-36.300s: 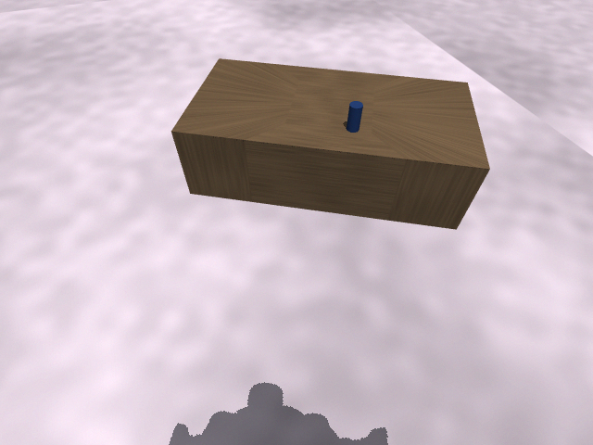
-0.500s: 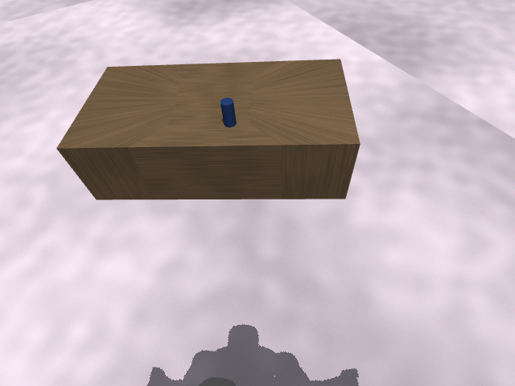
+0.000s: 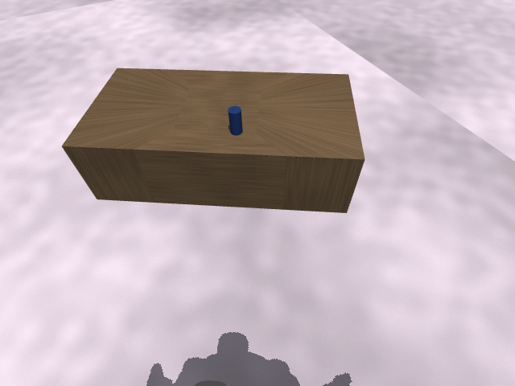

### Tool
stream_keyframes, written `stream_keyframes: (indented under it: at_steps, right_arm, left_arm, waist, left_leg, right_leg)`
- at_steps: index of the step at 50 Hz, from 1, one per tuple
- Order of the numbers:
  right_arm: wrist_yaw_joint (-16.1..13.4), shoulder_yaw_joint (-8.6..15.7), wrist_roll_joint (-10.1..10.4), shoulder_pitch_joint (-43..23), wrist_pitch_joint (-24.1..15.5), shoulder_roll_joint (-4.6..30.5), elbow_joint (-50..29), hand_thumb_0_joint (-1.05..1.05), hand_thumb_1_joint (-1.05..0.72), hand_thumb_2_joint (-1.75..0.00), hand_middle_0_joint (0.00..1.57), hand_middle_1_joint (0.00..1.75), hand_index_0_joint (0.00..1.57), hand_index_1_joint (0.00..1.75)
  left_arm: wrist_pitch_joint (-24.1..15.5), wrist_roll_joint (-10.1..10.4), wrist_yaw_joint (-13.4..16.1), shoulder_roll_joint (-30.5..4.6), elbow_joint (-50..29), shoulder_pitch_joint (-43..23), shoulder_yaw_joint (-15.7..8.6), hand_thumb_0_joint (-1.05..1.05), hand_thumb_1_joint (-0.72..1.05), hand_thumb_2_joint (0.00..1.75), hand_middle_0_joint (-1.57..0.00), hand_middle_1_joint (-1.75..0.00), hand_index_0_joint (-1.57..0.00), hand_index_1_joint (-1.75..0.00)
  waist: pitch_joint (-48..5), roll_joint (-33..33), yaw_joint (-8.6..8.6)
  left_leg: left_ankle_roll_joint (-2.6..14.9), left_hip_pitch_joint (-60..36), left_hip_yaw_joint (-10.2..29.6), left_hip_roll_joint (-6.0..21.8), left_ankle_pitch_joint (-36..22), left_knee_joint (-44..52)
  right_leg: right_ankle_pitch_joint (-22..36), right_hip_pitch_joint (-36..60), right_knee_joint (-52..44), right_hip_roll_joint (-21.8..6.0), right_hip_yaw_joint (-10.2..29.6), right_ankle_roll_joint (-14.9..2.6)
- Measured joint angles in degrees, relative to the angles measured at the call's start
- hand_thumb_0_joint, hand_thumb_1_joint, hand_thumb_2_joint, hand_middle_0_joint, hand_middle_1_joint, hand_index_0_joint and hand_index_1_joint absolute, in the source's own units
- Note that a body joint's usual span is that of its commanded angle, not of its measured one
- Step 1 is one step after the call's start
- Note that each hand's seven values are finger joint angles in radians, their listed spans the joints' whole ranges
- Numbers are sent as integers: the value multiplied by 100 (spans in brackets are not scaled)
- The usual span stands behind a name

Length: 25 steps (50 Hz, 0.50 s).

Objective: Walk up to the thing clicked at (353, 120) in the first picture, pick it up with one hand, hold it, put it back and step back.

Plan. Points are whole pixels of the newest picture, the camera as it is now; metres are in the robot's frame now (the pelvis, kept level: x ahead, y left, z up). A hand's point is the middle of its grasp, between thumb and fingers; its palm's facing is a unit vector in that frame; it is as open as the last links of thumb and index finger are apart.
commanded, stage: step back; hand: left
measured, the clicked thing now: (235, 121) +1.13 +0.16 -0.35
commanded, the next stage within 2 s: stand in 0.42 s
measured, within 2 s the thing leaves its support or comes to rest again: neither
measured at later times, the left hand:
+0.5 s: hand out of the picture +0.13 +0.28 -0.14, palm faces -0.01 -0.93 -0.37, open 7.3 cm
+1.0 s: hand out of the picture +0.07 +0.26 -0.14, palm faces -0.04 -0.94 -0.34, open 7.3 cm
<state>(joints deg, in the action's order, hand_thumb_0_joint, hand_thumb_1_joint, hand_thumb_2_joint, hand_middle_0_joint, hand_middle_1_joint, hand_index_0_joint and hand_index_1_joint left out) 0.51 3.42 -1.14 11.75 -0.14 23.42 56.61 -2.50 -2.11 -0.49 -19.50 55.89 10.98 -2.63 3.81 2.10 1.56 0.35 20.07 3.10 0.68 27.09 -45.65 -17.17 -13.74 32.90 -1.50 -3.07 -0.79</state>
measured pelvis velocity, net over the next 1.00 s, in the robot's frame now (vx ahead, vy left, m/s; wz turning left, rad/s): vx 0.00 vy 0.01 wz -0.01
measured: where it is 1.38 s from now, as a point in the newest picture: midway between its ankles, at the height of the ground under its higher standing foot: outside the picture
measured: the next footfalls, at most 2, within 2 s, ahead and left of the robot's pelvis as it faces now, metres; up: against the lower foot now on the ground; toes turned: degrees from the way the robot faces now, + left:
left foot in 0.08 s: +0.08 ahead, +0.15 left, +0.00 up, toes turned +1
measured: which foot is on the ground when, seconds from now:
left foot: up 0.00-0.06, down 0.08-1.00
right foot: down 0.00-1.00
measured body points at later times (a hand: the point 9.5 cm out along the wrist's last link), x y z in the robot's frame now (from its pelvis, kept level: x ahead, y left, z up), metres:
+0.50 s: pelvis +0.03 +0.02 +0.01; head +0.04 +0.02 +0.46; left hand +0.13 +0.33 -0.11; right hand +0.15 -0.27 -0.12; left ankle +0.04 +0.15 -0.73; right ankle +0.01 -0.12 -0.73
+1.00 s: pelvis +0.00 +0.01 +0.02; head +0.01 +0.01 +0.47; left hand +0.07 +0.31 -0.12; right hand +0.06 -0.29 -0.12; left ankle +0.04 +0.15 -0.73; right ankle +0.01 -0.12 -0.73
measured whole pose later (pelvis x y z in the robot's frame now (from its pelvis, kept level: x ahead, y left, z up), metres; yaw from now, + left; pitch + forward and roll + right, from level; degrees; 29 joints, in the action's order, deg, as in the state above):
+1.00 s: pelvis +0.00 +0.01 +0.02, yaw -1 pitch -3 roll +0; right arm 1.1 0.9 -0.6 6.9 -0.5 20.3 66.2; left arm -0.6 -0.8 -0.9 -20.1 66.0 6.8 -0.2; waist 3.4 0.8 -0.6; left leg -1.9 8.9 -0.3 2.6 7.4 -18.9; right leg -10.1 -6.2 19.0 -0.9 -1.3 0.6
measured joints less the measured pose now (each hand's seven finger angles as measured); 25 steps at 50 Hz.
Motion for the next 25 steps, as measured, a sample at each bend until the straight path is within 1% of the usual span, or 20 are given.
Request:
stream_keyframes:
  at_steps: [2,3,4,5,6,9,12,13,17,21,25]
  right_arm:
    - [1,4,-2,-62,-8,9,19,0,-90,-89,20,30,20,30]
    - [-1,4,-6,-89,-21,2,34,0,-90,-89,20,30,20,30]
    - [-12,7,-15,-128,-37,-23,61,0,-90,-89,20,30,20,30]
    - [-32,9,-32,-185,-49,-87,100,0,-90,-89,20,30,20,30]
    - [-45,-6,-46,-229,-57,-155,127,0,-90,-89,20,30,20,30]
    - [-19,-96,-38,-326,-33,-297,183,0,-90,-89,20,30,20,30]
    - [-12,-172,-11,-483,12,-413,266,0,-90,-89,20,30,20,30]
    - [-16,-191,7,-532,13,-443,280,0,-90,-89,20,30,20,30]
    - [-24,-218,48,-743,4,-504,338,0,-90,-89,20,30,20,30]
    - [-22,-209,64,-943,12,-484,406,0,-90,-89,20,30,20,30]
    - [3,-246,79,-995,-75,-455,471,0,-90,-89,20,30,20,30]
  left_arm:
    - [31,17,0,-32,26,-30,21,0,90,90,-20,-30,-21,-30]
    - [59,36,5,-59,36,-54,29,0,90,90,-20,-30,-21,-30]
    - [91,62,14,-94,44,-85,35,1,90,90,-20,-30,-21,-30]
    - [126,89,29,-142,57,-123,34,1,90,90,-20,-30,-21,-30]
    - [163,125,46,-176,71,-154,32,1,90,90,-20,-30,-21,-30]
    - [242,200,69,-239,149,-218,63,1,91,90,-20,-30,-21,-30]
    - [221,192,74,-272,258,-303,73,1,91,90,-20,-30,-21,-29]
    - [200,197,75,-275,279,-320,76,1,91,90,-20,-30,-21,-29]
    - [180,198,90,-252,367,-427,105,1,91,90,-20,-30,-21,-29]
    - [171,180,95,-199,430,-537,136,1,91,90,-20,-30,-21,-29]
    - [164,191,79,-156,555,-629,197,0,91,90,-20,-30,-21,-29]
  waist:
    - [44,-5,-1]
    - [66,-17,-14]
    - [104,-58,-25]
    - [162,-167,-15]
    - [190,-257,8]
    - [126,-275,-7]
    - [109,-241,-17]
    - [94,-235,-22]
    - [51,-218,-38]
    - [22,-164,-33]
    - [6,-172,-57]
  left_leg:
    - [-14,-101,-124,80,-235,494]
    - [-12,-205,-189,99,-485,842]
    - [-46,-296,-229,76,-1031,1116]
    - [-85,-350,-293,5,-1250,1181]
    - [-95,-384,-362,-42,-1234,1190]
    - [-71,-356,-378,21,-1050,1096]
    - [-90,-427,-361,118,-998,1116]
    - [-97,-452,-361,133,-1003,1147]
    - [-94,-580,-388,120,-1055,1312]
    - [-80,-691,-424,117,-1129,1478]
    - [-88,-896,-423,83,-1310,1813]
  right_leg:
    - [-78,-17,81,-46,-7,54]
    - [-143,-41,167,-75,-16,86]
    - [-224,-74,290,-123,-6,125]
    - [-298,-99,411,-207,55,166]
    - [-319,-128,490,-256,132,173]
    - [-394,-48,318,-134,240,58]
    - [-186,131,23,-35,234,198]
    - [-161,171,-46,-22,233,221]
    - [-100,295,-219,-35,252,245]
    - [-10,394,-390,-38,282,259]
    - [132,575,-662,-67,270,272]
